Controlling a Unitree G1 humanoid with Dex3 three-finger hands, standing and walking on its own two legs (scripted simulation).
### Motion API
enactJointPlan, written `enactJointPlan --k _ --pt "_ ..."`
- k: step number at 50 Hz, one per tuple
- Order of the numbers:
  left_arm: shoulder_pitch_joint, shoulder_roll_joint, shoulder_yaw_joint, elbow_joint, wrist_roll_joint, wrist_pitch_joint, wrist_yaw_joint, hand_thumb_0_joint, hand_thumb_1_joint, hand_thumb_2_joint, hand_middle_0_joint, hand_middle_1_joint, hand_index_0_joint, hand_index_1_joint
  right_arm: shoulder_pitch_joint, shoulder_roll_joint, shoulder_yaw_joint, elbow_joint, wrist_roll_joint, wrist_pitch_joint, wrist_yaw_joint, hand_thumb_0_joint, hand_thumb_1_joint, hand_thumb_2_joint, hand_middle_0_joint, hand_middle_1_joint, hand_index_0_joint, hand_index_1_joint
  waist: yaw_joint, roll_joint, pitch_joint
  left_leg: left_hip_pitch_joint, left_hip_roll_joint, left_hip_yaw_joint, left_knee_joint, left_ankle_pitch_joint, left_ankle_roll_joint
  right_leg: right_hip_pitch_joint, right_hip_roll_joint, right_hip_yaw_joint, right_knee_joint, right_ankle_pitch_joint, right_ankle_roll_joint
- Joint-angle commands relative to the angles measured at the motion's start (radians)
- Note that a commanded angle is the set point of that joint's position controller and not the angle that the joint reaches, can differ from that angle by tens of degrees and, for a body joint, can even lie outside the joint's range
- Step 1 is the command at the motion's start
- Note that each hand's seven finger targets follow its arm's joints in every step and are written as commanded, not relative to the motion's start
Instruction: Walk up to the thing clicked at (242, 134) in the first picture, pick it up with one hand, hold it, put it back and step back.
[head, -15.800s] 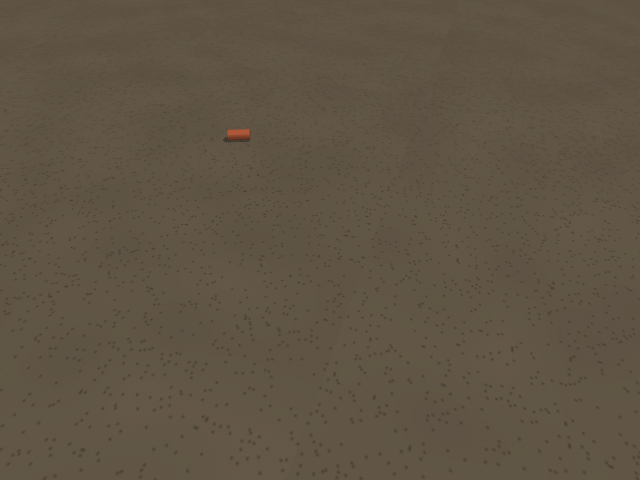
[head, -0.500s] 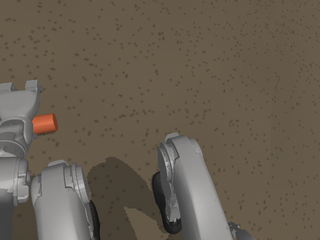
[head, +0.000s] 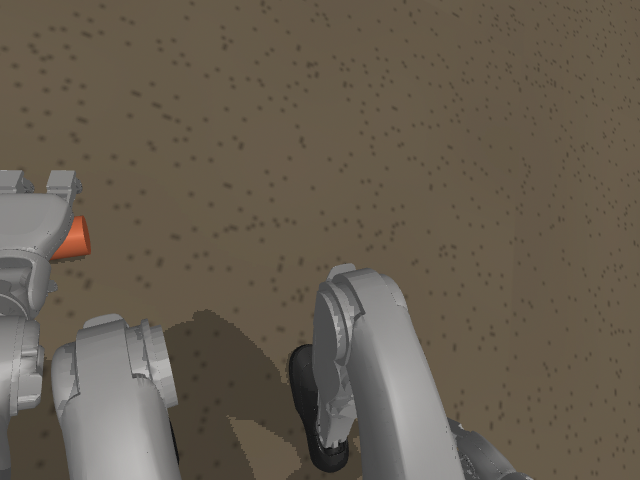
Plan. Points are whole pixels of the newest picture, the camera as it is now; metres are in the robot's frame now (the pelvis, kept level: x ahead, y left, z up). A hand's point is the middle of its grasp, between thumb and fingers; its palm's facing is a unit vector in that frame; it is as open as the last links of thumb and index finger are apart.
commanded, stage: rest palm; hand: left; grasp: from above
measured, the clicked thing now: (37, 241) +0.44 +0.26 -0.27
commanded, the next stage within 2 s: close in 1.62 s
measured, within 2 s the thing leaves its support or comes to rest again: neither
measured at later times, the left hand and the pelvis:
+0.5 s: hand (39, 254) +0.42 +0.26 -0.26, palm faces -0.52 -0.15 -0.84, open 14.2 cm; pelvis +0.00 +0.00 -0.01, yaw -2 degrees
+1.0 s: hand (30, 251) +0.42 +0.27 -0.27, palm faces -0.51 -0.15 -0.85, open 14.1 cm; pelvis +0.00 +0.00 -0.01, yaw -3 degrees
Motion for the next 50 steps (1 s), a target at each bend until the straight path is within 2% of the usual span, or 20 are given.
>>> enactJointPlan --k 1,5,7,10,15,19,21,26,30,34,37,38,39,40,41,42,43,46,47,50 --pt "-0.315 0.152 0.024 -0.032 -0.038 0.069 0.082 0.000 -0.485 0.967 -0.110 -0.912 -0.098 -0.922 0.187 -0.301 -0.066 0.012 -0.014 -0.015 0.026 0.000 -0.893 -0.898 0.200 0.300 0.200 0.300 -0.051 0.411 -0.585 0.531 -0.003 0.103 -0.281 0.246 0.015 0.264 0.045 -0.138 -0.177 0.260 -0.078" --pt "-0.367 0.242 0.084 -0.051 -0.074 0.087 0.045 0.000 -0.530 1.006 -0.080 -0.954 -0.066 -0.967 0.175 -0.321 -0.051 -0.027 -0.007 -0.037 0.048 0.000 -0.898 -0.900 0.200 0.300 0.200 0.300 -0.052 0.403 -0.596 0.503 -0.001 0.105 -0.253 0.225 0.027 0.310 0.045 -0.126 -0.185 0.257 -0.080" --pt "-0.301 0.291 0.134 0.009 -0.088 0.088 0.020 0.000 -0.526 0.991 -0.076 -0.963 -0.067 -0.972 0.204 -0.329 -0.043 -0.026 -0.011 -0.040 0.054 0.000 -0.900 -0.901 0.200 0.300 0.200 0.300 -0.057 0.363 -0.572 0.455 -0.005 0.115 -0.236 0.229 0.038 0.363 0.044 -0.122 -0.191 0.264 -0.074" --pt "-0.224 0.336 0.183 0.019 -0.107 0.078 -0.020 0.000 -0.548 1.004 -0.064 -0.968 -0.050 -0.981 0.228 -0.309 -0.032 -0.036 -0.006 -0.037 0.054 0.000 -0.901 -0.902 0.200 0.300 0.200 0.300 -0.027 0.352 -0.594 0.441 -0.007 0.113 -0.236 0.250 0.038 0.410 0.042 -0.121 -0.192 0.275 -0.071" --pt "-0.235 0.303 0.131 -0.050 -0.123 0.017 -0.091 0.000 -0.536 1.001 -0.086 -0.968 -0.070 -0.984 0.236 -0.294 -0.015 -0.039 -0.005 -0.030 0.050 0.000 -0.905 -0.905 0.200 0.301 0.200 0.301 -0.057 0.387 -0.613 0.472 -0.003 0.097 -0.227 0.257 0.035 0.428 0.051 -0.140 -0.179 0.290 -0.072" --pt "-0.276 0.262 0.070 -0.112 -0.126 -0.050 -0.104 0.000 -0.546 1.004 -0.082 -0.965 -0.064 -0.982 0.242 -0.300 0.007 -0.030 -0.010 -0.029 0.046 0.000 -0.906 -0.905 0.200 0.301 0.200 0.301 -0.086 0.369 -0.596 0.482 0.002 0.091 -0.199 0.276 0.030 0.441 0.057 -0.152 -0.185 0.314 -0.068" --pt "-0.267 0.288 0.071 -0.141 -0.127 -0.082 -0.091 0.000 -0.542 1.006 -0.080 -0.969 -0.065 -0.984 0.248 -0.311 0.007 -0.019 -0.010 -0.030 0.041 0.000 -0.905 -0.904 0.200 0.301 0.200 0.301 -0.075 0.394 -0.605 0.498 0.004 0.089 -0.200 0.284 0.028 0.460 0.060 -0.150 -0.189 0.323 -0.067" --pt "-0.222 0.279 0.050 -0.101 -0.061 -0.102 0.009 0.000 -0.525 1.013 -0.091 -0.944 -0.071 -0.963 0.203 -0.330 -0.001 -0.008 -0.027 -0.039 0.040 0.000 -0.900 -0.903 0.200 0.300 0.200 0.300 -0.049 0.428 -0.557 0.524 0.010 0.078 -0.231 0.245 0.011 0.387 0.076 -0.167 -0.180 0.264 -0.082" --pt "-0.226 0.250 0.013 -0.047 -0.002 -0.049 0.099 0.000 -0.522 1.006 -0.087 -0.931 -0.067 -0.949 0.179 -0.345 -0.008 0.002 -0.042 -0.052 0.053 0.000 -0.893 -0.900 0.200 0.300 0.200 0.300 -0.075 0.419 -0.498 0.514 0.014 0.068 -0.251 0.199 0.008 0.322 0.081 -0.181 -0.187 0.224 -0.080" --pt "-0.257 0.246 0.000 -0.027 -0.006 0.039 0.157 0.000 -0.546 1.024 -0.074 -0.939 -0.051 -0.961 0.163 -0.362 -0.020 -0.008 -0.025 -0.075 0.077 0.000 -0.894 -0.902 0.200 0.300 0.200 0.300 -0.087 0.419 -0.464 0.496 0.023 0.043 -0.269 0.189 0.010 0.289 0.077 -0.180 -0.184 0.228 -0.082" --pt "-0.290 0.234 0.015 0.012 -0.051 0.107 0.155 0.000 -0.521 0.985 -0.071 -0.959 -0.061 -0.968 0.158 -0.374 -0.019 -0.029 -0.011 -0.101 0.098 0.000 -0.897 -0.903 0.200 0.300 0.200 0.300 -0.105 0.401 -0.418 0.456 0.027 0.037 -0.277 0.141 0.010 0.274 0.064 -0.173 -0.189 0.199 -0.078" --pt "-0.314 0.270 0.058 -0.017 -0.070 0.118 0.149 0.000 -0.512 0.972 -0.073 -0.959 -0.066 -0.964 0.141 -0.387 -0.025 -0.070 -0.006 -0.110 0.103 0.000 -0.898 -0.903 0.200 0.300 0.200 0.300 -0.099 0.403 -0.438 0.460 0.028 0.038 -0.272 0.156 0.009 0.283 0.063 -0.167 -0.186 0.211 -0.075" --pt "-0.311 0.232 0.043 0.034 -0.088 0.131 0.130 0.000 -0.517 0.971 -0.065 -0.972 -0.060 -0.975 0.159 -0.373 -0.014 -0.043 -0.005 -0.113 0.108 0.000 -0.899 -0.903 0.200 0.300 0.200 0.300 -0.104 0.427 -0.429 0.457 0.025 0.042 -0.270 0.171 0.009 0.283 0.061 -0.162 -0.183 0.220 -0.077" --pt "-0.307 0.261 0.074 0.038 -0.118 0.136 0.109 0.000 -0.508 0.953 -0.059 -0.995 -0.062 -0.991 0.139 -0.380 -0.017 -0.063 -0.005 -0.126 0.112 0.000 -0.902 -0.904 0.200 0.301 0.200 0.301 -0.110 0.385 -0.421 0.430 0.026 0.040 -0.252 0.158 0.013 0.297 0.055 -0.164 -0.184 0.216 -0.069" --pt "-0.299 0.258 0.071 0.059 -0.123 0.143 0.076 0.000 -0.511 0.957 -0.060 -1.009 -0.062 -1.005 0.152 -0.382 -0.013 -0.062 -0.001 -0.129 0.113 0.000 -0.905 -0.906 0.199 0.301 0.200 0.301 -0.113 0.378 -0.421 0.422 0.021 0.052 -0.241 0.161 0.020 0.310 0.057 -0.157 -0.191 0.219 -0.067" --pt "-0.266 0.308 0.121 0.085 -0.137 0.143 0.048 0.000 -0.511 0.955 -0.059 -1.006 -0.061 -1.001 0.176 -0.373 -0.006 -0.058 0.002 -0.129 0.111 0.000 -0.906 -0.906 0.199 0.300 0.200 0.300 -0.106 0.358 -0.423 0.404 0.017 0.057 -0.233 0.165 0.027 0.325 0.054 -0.153 -0.201 0.222 -0.065" --pt "-0.258 0.322 0.130 0.088 -0.141 0.138 0.015 0.000 -0.517 0.961 -0.062 -1.007 -0.062 -1.005 0.192 -0.369 -0.003 -0.048 0.007 -0.126 0.108 0.000 -0.907 -0.907 0.199 0.301 0.200 0.301 -0.096 0.374 -0.434 0.401 0.012 0.060 -0.240 0.169 0.029 0.342 0.051 -0.147 -0.198 0.218 -0.067" --pt "-0.240 0.325 0.111 0.042 -0.156 0.108 -0.067 0.000 -0.522 0.956 -0.057 -1.023 -0.058 -1.020 0.195 -0.361 0.004 -0.051 0.005 -0.119 0.097 0.000 -0.910 -0.909 0.199 0.301 0.199 0.301 -0.084 0.421 -0.521 0.478 0.010 0.052 -0.255 0.220 0.023 0.392 0.054 -0.157 -0.186 0.257 -0.069" --pt "-0.261 0.297 0.085 0.023 -0.159 0.091 -0.089 0.000 -0.528 0.955 -0.056 -1.032 -0.058 -1.028 0.190 -0.347 0.015 -0.061 0.005 -0.118 0.096 0.000 -0.914 -0.910 0.199 0.301 0.199 0.301 -0.102 0.429 -0.516 0.503 0.012 0.046 -0.248 0.224 0.020 0.384 0.053 -0.164 -0.174 0.269 -0.068" --pt "-0.292 0.302 0.039 -0.073 -0.172 0.026 -0.115 0.000 -0.530 0.953 -0.057 -1.038 -0.060 -1.033 0.186 -0.357 0.029 -0.062 0.009 -0.110 0.086 0.000 -0.915 -0.911 0.199 0.301 0.199 0.301 -0.106 0.470 -0.555 0.555 0.016 0.046 -0.235 0.266 0.014 0.418 0.061 -0.176 -0.175 0.306 -0.069"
